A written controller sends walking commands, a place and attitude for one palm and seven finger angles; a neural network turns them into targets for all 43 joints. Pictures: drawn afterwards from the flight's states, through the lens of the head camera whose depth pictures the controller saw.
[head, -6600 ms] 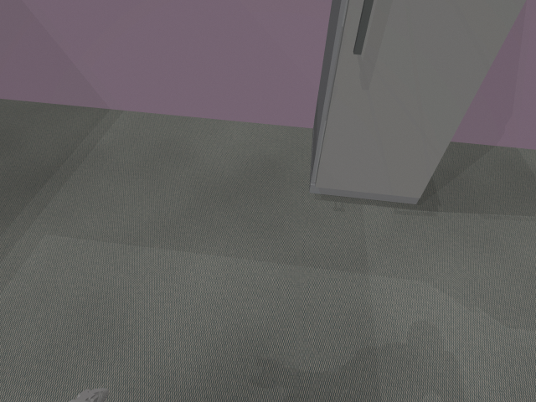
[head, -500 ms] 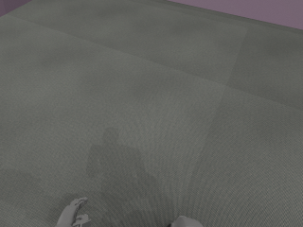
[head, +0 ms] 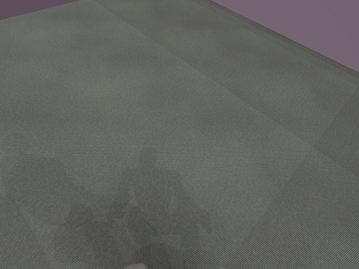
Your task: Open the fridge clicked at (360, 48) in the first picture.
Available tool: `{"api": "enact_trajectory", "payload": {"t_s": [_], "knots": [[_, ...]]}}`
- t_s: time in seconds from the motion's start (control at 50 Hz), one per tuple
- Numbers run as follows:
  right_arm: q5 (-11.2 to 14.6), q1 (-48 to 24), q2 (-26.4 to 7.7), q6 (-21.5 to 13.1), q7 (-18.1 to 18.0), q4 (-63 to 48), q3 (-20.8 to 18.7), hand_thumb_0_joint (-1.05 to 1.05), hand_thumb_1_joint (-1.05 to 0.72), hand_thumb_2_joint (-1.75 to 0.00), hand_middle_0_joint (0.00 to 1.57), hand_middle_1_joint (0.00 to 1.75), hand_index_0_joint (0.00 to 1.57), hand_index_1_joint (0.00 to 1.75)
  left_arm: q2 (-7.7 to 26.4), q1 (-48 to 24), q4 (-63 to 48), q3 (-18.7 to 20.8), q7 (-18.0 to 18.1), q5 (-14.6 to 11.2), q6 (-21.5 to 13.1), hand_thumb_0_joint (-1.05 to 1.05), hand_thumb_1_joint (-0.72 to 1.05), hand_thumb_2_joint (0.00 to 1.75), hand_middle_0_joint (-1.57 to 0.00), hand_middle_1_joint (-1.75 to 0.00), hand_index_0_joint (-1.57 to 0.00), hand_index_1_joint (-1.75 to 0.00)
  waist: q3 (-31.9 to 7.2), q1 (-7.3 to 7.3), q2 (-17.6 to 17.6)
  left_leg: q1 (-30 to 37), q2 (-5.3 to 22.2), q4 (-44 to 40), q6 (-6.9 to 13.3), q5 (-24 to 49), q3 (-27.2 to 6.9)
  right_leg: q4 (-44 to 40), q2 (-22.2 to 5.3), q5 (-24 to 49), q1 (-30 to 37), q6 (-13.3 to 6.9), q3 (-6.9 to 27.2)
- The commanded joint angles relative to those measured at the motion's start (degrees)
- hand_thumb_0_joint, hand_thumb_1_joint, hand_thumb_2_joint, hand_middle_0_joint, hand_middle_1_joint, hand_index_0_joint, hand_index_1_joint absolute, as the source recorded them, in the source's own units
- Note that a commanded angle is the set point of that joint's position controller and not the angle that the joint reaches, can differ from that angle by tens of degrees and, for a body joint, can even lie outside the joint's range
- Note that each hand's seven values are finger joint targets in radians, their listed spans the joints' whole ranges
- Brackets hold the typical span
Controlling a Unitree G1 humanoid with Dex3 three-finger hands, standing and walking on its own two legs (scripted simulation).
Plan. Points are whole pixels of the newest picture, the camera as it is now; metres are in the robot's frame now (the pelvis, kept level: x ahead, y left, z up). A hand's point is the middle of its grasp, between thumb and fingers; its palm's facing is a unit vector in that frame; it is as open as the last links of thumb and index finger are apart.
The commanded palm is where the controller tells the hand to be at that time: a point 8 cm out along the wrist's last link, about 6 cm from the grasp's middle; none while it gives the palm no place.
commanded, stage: turn to face it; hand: left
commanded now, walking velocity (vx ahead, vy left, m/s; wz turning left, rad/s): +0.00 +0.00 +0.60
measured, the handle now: out of the picture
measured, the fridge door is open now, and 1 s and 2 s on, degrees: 0 0 0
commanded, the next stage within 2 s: none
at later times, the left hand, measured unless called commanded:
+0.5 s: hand out of the picture +0.06 +0.17 -0.13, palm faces +0.28 -0.92 -0.27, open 7.4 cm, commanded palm none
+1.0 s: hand out of the picture -0.15 +0.17 -0.17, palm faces +0.60 -0.76 -0.26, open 7.4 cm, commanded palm none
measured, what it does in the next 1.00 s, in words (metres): steps on the spot, turning left: right foot, then left foot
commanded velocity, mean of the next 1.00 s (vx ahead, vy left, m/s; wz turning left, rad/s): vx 0.00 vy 0.00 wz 0.60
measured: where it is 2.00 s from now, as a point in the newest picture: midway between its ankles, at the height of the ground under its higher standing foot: outside the picture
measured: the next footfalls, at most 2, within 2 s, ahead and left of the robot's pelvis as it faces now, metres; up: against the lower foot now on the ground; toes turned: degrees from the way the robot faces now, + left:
right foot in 0.48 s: +0.05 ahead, -0.16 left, +0.00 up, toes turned +14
left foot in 0.92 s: -0.08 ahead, +0.07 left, +0.00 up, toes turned +40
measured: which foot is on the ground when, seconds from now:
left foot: down 0.00-0.46, up 0.48-0.90, down 0.92-1.00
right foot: up 0.00-0.46, down 0.48-0.92, up 0.94-1.00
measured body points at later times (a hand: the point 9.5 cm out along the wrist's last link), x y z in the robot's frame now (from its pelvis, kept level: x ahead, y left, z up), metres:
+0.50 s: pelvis -0.02 -0.05 +0.01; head +0.02 -0.06 +0.46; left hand +0.04 +0.22 -0.11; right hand +0.11 -0.29 -0.14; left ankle +0.01 +0.08 -0.71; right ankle +0.01 -0.17 -0.72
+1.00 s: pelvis -0.05 -0.02 +0.01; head -0.02 +0.03 +0.45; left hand -0.18 +0.21 -0.15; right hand +0.20 -0.17 -0.11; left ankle -0.11 +0.05 -0.72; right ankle +0.00 -0.17 -0.68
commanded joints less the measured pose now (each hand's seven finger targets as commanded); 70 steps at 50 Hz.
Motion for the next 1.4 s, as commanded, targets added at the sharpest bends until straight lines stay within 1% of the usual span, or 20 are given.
{"api": "enact_trajectory", "payload": {"t_s": [0.0,0.1,0.28,0.4,0.42,0.44,0.46,0.48,0.52,0.56,0.78,0.86,0.88,0.9,0.92,0.94,1.0,1.06,1.3,1.38], "knots": [[-0.19,5.34,-11.39,-1.32,-1.79,-2.63,-2.00,0.00,-0.90,-0.90,0.20,0.30,0.20,0.30,3.41,-4.57,-6.35,0.62,-0.58,0.02,-1.70,0.00,0.90,0.90,-0.20,-0.30,-0.20,-0.30,-8.48,-2.35,11.77,15.20,16.84,-19.38,5.66,34.58,-22.65,17.68,-0.37,4.53,-15.01,2.02,10.96],[0.30,3.06,-12.10,-1.91,-1.79,-3.73,-1.98,0.00,-0.90,-0.90,0.20,0.30,0.20,0.30,4.40,-0.51,-4.46,0.85,-0.79,-0.31,-1.36,0.00,0.90,0.90,-0.20,-0.30,-0.20,-0.30,-10.44,-0.96,7.47,17.27,11.72,-19.70,4.52,35.34,-17.59,13.66,0.79,10.07,-11.52,3.44,11.21],[-0.15,2.75,-13.94,-0.48,-0.99,-4.00,-2.99,0.00,-0.90,-0.90,0.20,0.30,0.20,0.30,5.04,-4.05,-7.03,0.50,-0.30,-0.57,-1.03,0.00,0.90,0.90,-0.20,-0.30,-0.20,-0.30,-5.94,-2.46,11.57,12.05,10.88,-21.76,6.44,20.49,-26.30,-0.84,2.66,5.79,-6.52,3.44,11.58],[0.02,-2.11,-14.33,0.27,-0.53,-6.15,-3.67,0.00,-0.90,-0.90,0.20,0.30,0.20,0.30,5.32,3.17,-6.60,0.48,0.09,-1.15,-1.98,0.00,0.90,0.90,-0.20,-0.30,-0.20,-0.30,-8.71,0.92,11.59,2.42,6.75,-17.07,3.67,18.39,-28.63,-22.28,5.69,13.07,11.30,1.52,10.26],[0.37,-2.99,-12.88,0.44,-0.34,-6.85,-3.58,0.00,-0.90,-0.90,0.20,0.30,0.20,0.30,6.84,5.98,-6.20,0.97,0.33,-0.91,-2.40,0.00,0.90,0.90,-0.20,-0.30,-0.20,-0.30,-8.83,2.43,8.16,-3.90,3.96,-13.48,0.93,11.71,-26.49,-31.14,3.14,16.55,18.84,0.70,11.77],[0.87,-1.45,-8.37,0.66,-0.03,-7.68,-3.01,0.00,-0.90,-0.90,0.20,0.30,0.20,0.30,12.07,7.10,-6.66,1.99,0.79,0.16,-3.06,0.00,0.90,0.90,-0.20,-0.30,-0.20,-0.30,-9.17,2.79,-7.87,-15.27,-3.52,-0.35,-4.11,-2.80,-17.68,-40.68,-11.29,8.47,25.94,-3.92,26.44],[0.26,-2.77,-8.33,0.61,-0.18,-9.01,-2.96,0.00,-0.90,-0.90,0.20,0.30,0.20,0.30,15.43,4.97,-7.93,1.95,0.90,0.20,-2.71,0.00,0.90,0.90,-0.20,-0.30,-0.20,-0.30,-5.99,2.93,-16.61,-18.44,-6.95,13.61,-6.61,-12.47,-10.77,-42.76,-22.73,10.50,17.67,-9.00,36.55],[-0.16,-2.73,-10.73,0.99,0.02,-8.73,-3.55,0.00,-0.90,-0.90,0.20,0.30,0.20,0.30,13.64,1.39,-9.27,1.39,1.06,-0.17,-2.42,0.00,0.90,0.90,-0.20,-0.30,-0.20,-0.30,-4.78,1.30,-9.29,-14.42,-4.04,21.45,-5.96,-10.78,-13.03,-42.32,-22.31,10.17,9.99,-10.52,31.42],[-0.42,-1.06,-9.88,1.74,0.64,-5.96,-3.48,0.00,-0.90,-0.90,0.20,0.30,0.20,0.30,9.37,-3.87,-9.95,0.69,0.77,-0.25,-3.24,0.00,0.90,0.90,-0.20,-0.30,-0.20,-0.30,-1.45,-1.60,-8.31,-14.51,-1.87,27.98,-6.51,-4.33,-11.26,-39.62,-14.49,16.36,8.45,-8.00,22.00],[-0.27,0.38,-9.03,2.05,1.17,-4.73,-3.17,0.00,-0.90,-0.90,0.20,0.30,0.20,0.30,7.37,-3.38,-9.70,-0.28,0.40,-0.28,-3.61,0.00,0.90,0.90,-0.20,-0.30,-0.20,-0.30,-0.79,-2.01,-6.95,-13.87,-1.23,30.56,-7.66,0.18,-9.05,-36.47,-10.84,24.75,9.43,-6.99,13.58],[0.60,-8.21,-7.35,1.45,1.42,-7.10,-1.28,0.00,-0.90,-0.90,0.20,0.30,0.20,0.30,11.60,5.90,-5.94,0.95,0.18,0.64,-2.97,0.00,0.90,0.90,-0.20,-0.30,-0.20,-0.30,-4.37,3.39,-10.74,-5.89,-0.13,6.06,-8.06,-5.49,-2.11,-30.85,-15.24,38.38,18.28,-9.16,7.32],[0.55,-3.00,-8.79,0.40,1.05,-5.97,-1.32,0.00,-0.90,-0.90,0.20,0.30,0.20,0.30,12.44,5.48,-5.34,1.45,-0.11,0.03,-2.41,0.00,0.90,0.90,-0.20,-0.30,-0.20,-0.30,-8.82,0.99,-8.90,5.92,-1.58,-10.87,-6.47,5.01,-0.01,-21.16,-13.81,41.23,17.20,-5.15,2.11],[0.52,0.26,-11.64,-0.14,1.11,-5.23,-2.04,0.00,-0.90,-0.90,0.20,0.30,0.20,0.30,11.34,5.33,-5.56,1.24,-0.29,-0.41,-2.17,0.00,0.90,0.90,-0.20,-0.30,-0.20,-0.30,-11.25,-1.12,-1.47,15.69,0.88,-17.57,-5.25,14.65,-4.06,-12.54,-12.15,35.66,10.63,-2.37,0.67],[0.14,4.29,-18.48,-0.77,0.62,-4.94,-3.84,0.00,-0.90,-0.90,0.20,0.30,0.20,0.30,7.65,4.58,-7.90,0.75,-0.72,-0.89,-2.06,0.00,0.90,0.90,-0.20,-0.30,-0.20,-0.30,-13.34,-3.75,16.91,27.15,16.06,-18.23,1.68,36.77,-24.01,0.47,-4.14,7.87,-7.15,2.58,-1.16],[0.69,8.47,-21.49,-0.40,0.11,-3.35,-4.35,0.00,-0.90,-0.90,0.20,0.30,0.20,0.30,6.16,-0.15,-10.05,-0.43,-0.55,-0.45,-1.65,0.00,0.90,0.90,-0.20,-0.30,-0.20,-0.30,-13.28,-5.68,19.24,26.82,22.78,-17.48,8.15,53.95,-28.95,8.91,-1.36,-9.22,-13.40,3.48,4.44],[0.42,8.27,-20.01,-0.31,-0.30,-2.72,-4.01,0.00,-0.90,-0.90,0.20,0.30,0.20,0.30,7.06,-1.58,-10.10,-0.16,-0.40,-0.25,-1.22,0.00,0.90,0.90,-0.20,-0.30,-0.20,-0.30,-11.69,-5.19,13.26,24.49,22.15,-16.59,9.35,51.33,-24.90,13.19,-2.54,-5.98,-13.48,2.59,7.87],[0.20,-0.55,-15.02,-0.74,-1.30,-4.98,-2.29,0.00,-0.90,-0.90,0.20,0.30,0.20,0.30,7.35,-1.35,-7.45,0.44,-0.76,-0.41,-1.14,0.00,0.90,0.90,-0.20,-0.30,-0.20,-0.30,-6.70,-1.97,13.82,16.21,13.18,-17.80,5.22,41.90,-19.25,15.46,-1.91,4.33,-12.11,3.19,10.67],[0.29,-1.75,-14.58,-1.06,-1.24,-5.67,-2.03,0.00,-0.90,-0.90,0.20,0.30,0.20,0.30,7.22,0.60,-6.56,0.53,-1.01,-0.41,-1.05,0.00,0.90,0.90,-0.20,-0.30,-0.20,-0.30,-7.03,-0.62,9.62,15.73,10.10,-18.89,4.27,38.44,-18.06,13.19,-0.21,8.28,-9.90,3.63,10.62],[-0.32,0.48,-15.02,-0.12,-1.03,-5.71,-3.02,0.00,-0.90,-0.90,0.20,0.30,0.20,0.30,5.62,-4.27,-10.23,-0.20,-0.23,-1.03,-1.64,0.00,0.90,0.90,-0.20,-0.30,-0.20,-0.30,-7.09,-1.73,12.00,11.35,8.80,-17.27,6.44,33.42,-30.24,-8.90,4.69,5.51,0.00,2.73,11.55],[0.54,-1.15,-13.11,-0.05,-0.70,-6.48,-3.06,0.00,-0.90,-0.90,0.20,0.30,0.20,0.30,8.09,2.94,-9.01,0.43,0.26,-1.08,-3.12,0.00,0.90,0.90,-0.20,-0.30,-0.20,-0.30,-10.07,1.99,6.60,1.81,3.31,-9.05,0.99,24.96,-28.60,-32.07,2.83,20.83,18.69,1.67,12.84]]}}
